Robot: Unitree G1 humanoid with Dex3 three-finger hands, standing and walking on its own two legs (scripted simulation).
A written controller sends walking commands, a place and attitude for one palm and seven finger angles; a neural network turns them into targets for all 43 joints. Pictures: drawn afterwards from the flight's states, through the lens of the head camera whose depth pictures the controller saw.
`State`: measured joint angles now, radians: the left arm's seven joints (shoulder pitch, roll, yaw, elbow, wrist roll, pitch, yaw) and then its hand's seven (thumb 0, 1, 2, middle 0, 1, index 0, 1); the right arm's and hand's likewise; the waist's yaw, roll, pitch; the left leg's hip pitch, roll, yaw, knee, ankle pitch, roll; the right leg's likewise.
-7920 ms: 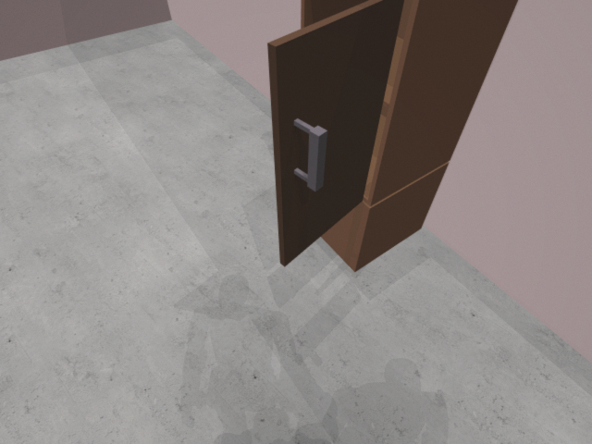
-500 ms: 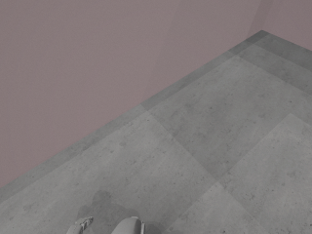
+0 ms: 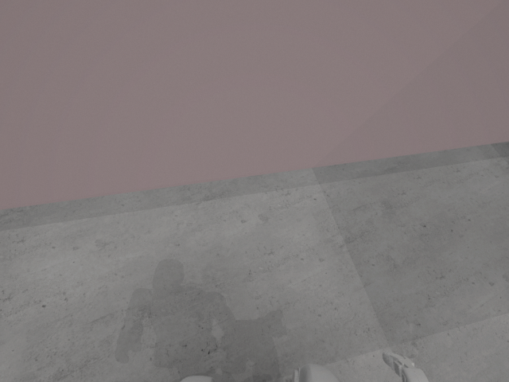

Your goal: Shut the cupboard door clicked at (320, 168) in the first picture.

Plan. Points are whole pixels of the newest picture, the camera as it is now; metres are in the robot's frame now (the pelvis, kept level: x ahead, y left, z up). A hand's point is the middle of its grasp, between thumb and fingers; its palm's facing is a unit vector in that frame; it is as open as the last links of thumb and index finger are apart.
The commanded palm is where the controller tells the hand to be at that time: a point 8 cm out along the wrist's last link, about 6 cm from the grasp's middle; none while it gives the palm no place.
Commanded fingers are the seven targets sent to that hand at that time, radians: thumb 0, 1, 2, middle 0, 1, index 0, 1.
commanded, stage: walk to a spot facing it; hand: left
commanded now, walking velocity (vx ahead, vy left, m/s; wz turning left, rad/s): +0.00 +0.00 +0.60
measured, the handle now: out of the picture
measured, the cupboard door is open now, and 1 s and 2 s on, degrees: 100 100 100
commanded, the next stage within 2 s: none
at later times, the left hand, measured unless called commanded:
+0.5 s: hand out of the picture +0.12 +0.16 -0.14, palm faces +0.21 -0.94 -0.28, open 7.4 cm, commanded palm none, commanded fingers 0.00 0.90 0.90 -0.20 -0.30 -0.20 -0.30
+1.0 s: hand out of the picture -0.13 +0.12 -0.19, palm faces +0.63 -0.74 -0.25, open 7.4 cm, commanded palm none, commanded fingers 0.00 0.90 0.90 -0.20 -0.30 -0.20 -0.30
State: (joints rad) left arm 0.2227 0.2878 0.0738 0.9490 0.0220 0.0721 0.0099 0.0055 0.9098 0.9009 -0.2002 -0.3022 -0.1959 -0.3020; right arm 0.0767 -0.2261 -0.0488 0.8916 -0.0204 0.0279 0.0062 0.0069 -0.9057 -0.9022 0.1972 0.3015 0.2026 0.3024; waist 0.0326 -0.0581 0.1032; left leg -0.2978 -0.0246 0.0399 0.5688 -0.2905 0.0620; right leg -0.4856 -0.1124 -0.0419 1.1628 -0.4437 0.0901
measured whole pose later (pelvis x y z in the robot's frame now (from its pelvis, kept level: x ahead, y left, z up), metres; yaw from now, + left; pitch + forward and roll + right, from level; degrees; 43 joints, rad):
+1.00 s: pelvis +0.02 -0.04 -0.01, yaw +37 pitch +0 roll +1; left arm 0.34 0.26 0.06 0.97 0.02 0.02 0.00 0.00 0.91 0.90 -0.20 -0.30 -0.20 -0.30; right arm 0.04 -0.26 -0.06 0.90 -0.03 0.03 0.04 0.01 -0.91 -0.90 0.19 0.30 0.20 0.30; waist 0.03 -0.05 0.09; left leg -0.30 -0.01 0.12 0.63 -0.33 0.02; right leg -0.22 -0.19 -0.30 0.77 -0.49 0.04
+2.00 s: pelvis +0.28 +0.15 +0.01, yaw +67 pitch +1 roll +0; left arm 0.40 0.18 0.03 1.07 0.02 -0.09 0.01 -0.02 0.93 0.90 -0.20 -0.30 -0.19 -0.30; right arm 0.06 -0.24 -0.08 0.98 -0.03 0.02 0.03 0.01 -0.91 -0.90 0.19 0.30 0.19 0.30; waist 0.02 0.02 0.05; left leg -0.62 0.09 0.05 0.95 -0.15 -0.01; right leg -0.01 -0.05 -0.32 0.33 -0.33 -0.02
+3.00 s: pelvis +0.42 +0.56 +0.01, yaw +73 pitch +0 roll +0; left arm 0.26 0.18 0.06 1.05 0.01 -0.08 0.02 -0.03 0.97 0.90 -0.20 -0.30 -0.20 -0.30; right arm 0.26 -0.15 -0.06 1.07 -0.03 -0.02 0.00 0.01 -0.91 -0.90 0.20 0.30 0.20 0.30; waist -0.04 0.01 0.06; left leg -0.57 0.11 0.00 1.08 -0.23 0.00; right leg -0.15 0.02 -0.15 0.40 -0.25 -0.07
